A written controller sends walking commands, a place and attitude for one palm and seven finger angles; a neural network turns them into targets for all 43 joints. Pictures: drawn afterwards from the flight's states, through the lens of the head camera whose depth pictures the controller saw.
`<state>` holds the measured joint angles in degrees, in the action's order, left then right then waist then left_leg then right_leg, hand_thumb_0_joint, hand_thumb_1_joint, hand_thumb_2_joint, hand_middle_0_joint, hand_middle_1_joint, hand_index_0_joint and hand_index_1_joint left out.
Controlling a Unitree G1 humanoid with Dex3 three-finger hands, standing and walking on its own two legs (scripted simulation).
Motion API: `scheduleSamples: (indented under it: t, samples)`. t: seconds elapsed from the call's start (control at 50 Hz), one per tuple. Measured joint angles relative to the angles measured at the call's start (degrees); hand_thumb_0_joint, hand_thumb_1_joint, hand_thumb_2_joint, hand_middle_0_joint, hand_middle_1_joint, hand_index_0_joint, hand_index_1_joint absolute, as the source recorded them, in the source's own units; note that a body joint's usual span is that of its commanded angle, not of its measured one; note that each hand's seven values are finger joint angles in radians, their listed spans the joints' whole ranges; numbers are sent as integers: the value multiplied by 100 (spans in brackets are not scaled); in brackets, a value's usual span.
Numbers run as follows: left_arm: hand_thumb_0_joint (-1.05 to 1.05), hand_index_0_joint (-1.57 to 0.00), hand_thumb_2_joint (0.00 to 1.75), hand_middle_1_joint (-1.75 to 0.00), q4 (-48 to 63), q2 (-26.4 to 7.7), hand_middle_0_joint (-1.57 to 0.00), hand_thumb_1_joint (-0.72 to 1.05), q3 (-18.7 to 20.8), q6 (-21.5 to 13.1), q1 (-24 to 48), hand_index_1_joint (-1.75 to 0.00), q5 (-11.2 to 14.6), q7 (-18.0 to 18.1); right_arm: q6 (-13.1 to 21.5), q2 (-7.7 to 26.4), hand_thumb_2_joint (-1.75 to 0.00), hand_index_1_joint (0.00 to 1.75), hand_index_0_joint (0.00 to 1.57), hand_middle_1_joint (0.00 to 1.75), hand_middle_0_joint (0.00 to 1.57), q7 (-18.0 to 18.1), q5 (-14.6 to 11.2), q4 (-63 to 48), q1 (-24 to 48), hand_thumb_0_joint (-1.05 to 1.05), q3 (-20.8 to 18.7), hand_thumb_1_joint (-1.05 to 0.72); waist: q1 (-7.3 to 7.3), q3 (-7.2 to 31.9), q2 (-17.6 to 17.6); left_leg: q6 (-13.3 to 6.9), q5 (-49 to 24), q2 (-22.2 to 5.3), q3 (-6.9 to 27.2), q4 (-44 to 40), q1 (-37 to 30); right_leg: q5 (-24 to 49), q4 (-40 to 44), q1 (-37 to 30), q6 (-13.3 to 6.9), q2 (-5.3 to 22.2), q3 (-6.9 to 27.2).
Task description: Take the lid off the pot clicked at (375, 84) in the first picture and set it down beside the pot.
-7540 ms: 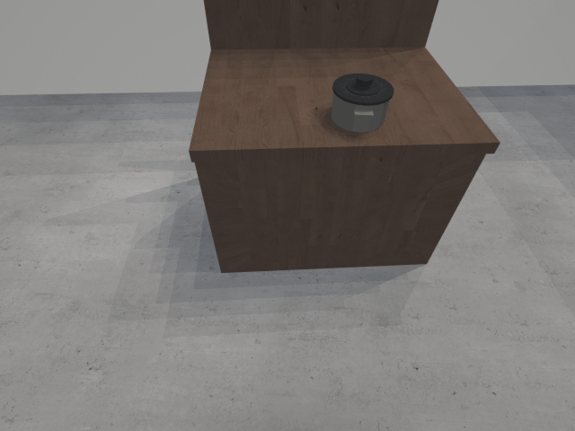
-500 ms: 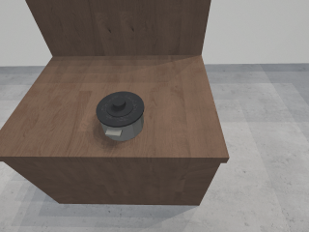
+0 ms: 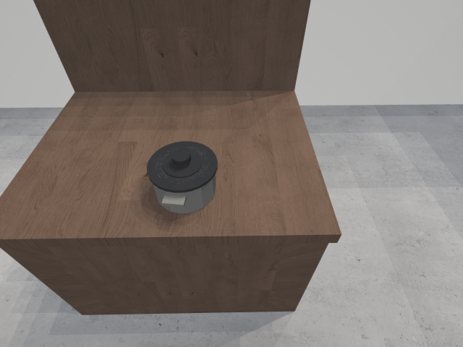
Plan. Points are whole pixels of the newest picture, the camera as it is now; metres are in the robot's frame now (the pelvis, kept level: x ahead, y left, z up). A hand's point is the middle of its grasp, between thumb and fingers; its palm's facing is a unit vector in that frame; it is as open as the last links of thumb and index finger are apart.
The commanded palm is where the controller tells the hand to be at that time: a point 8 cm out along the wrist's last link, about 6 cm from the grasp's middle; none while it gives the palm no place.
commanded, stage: look again from close up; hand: left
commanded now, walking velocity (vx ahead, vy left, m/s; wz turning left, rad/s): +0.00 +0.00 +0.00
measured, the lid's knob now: (181, 157) +0.53 +0.16 +0.01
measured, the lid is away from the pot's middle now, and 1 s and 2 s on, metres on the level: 0.00 0.00 0.00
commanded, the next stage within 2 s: lift the closed hand beside the body in 1.04 s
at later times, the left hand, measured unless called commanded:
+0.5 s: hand out of the picture +0.00 +0.18 -0.18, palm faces +0.02 -0.98 -0.20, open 7.3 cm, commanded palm none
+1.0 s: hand out of the picture -0.01 +0.17 -0.18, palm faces +0.02 -0.98 -0.19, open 7.3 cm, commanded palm none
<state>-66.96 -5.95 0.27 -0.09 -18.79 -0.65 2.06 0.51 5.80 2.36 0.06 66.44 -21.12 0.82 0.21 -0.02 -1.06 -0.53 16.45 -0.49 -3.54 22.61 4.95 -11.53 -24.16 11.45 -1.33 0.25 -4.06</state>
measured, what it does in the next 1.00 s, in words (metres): stands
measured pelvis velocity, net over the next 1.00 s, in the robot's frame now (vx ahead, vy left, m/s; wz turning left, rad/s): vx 0.00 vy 0.00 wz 0.00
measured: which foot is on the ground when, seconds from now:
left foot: down 0.00-1.00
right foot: down 0.00-1.00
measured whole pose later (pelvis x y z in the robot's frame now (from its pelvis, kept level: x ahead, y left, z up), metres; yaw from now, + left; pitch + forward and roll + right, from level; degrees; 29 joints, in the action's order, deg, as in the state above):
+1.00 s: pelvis +0.00 +0.00 +0.00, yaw +0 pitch -1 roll +0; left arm -63.0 -7.8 -0.3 -0.5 -17.0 -0.8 1.8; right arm 1.7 7.2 1.8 0.2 64.4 -17.6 0.9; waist 0.0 -2.7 -0.3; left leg -0.7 18.3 -0.1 -4.0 26.0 6.7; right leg -13.8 -28.7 13.8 -1.3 0.9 -3.5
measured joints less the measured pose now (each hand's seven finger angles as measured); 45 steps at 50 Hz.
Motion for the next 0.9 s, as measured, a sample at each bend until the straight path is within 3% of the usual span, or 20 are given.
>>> scheduleSamples:
  t: [0.08,0.16,0.26,0.4,0.9]
  samples:
    - [1,-20,90,-30,-34,17,-20,91,-10,-8,-25,-30,1,3,8,24,-90,30,20,30,20,14,-5,26,-57,0,-5,-91,-8,-20,14,-7,-8,5,-11,-7,-5,16,14,-4,7,3,12]
    - [0,-20,90,-30,102,19,-20,91,-96,-153,-13,-30,-20,60,4,107,-90,30,20,30,20,-81,38,-260,32,0,-17,-91,-59,-180,-29,-19,202,-39,-2,547,407,-50,-287,294,8,-10,-3]
    - [1,-20,90,-30,165,-37,-20,91,-100,-87,-47,-30,-19,-11,83,176,-90,30,20,30,20,-94,55,-464,-28,0,-33,-91,-90,-52,-73,-85,318,32,-12,748,532,-219,-592,465,48,72,19]
    - [1,-20,90,-30,309,-115,-20,91,-89,-77,45,-30,-9,-20,116,128,-90,30,20,30,20,-80,46,-503,70,0,33,-91,-53,36,-74,-114,331,96,-45,669,386,-299,-658,392,84,129,61]
    - [1,-20,90,-30,409,-191,-20,92,-57,-42,167,-30,-13,-18,132,163,-90,30,20,30,20,-55,23,-235,318,0,7,-91,-34,-247,72,-38,215,59,-54,371,178,-256,-489,250,25,77,66]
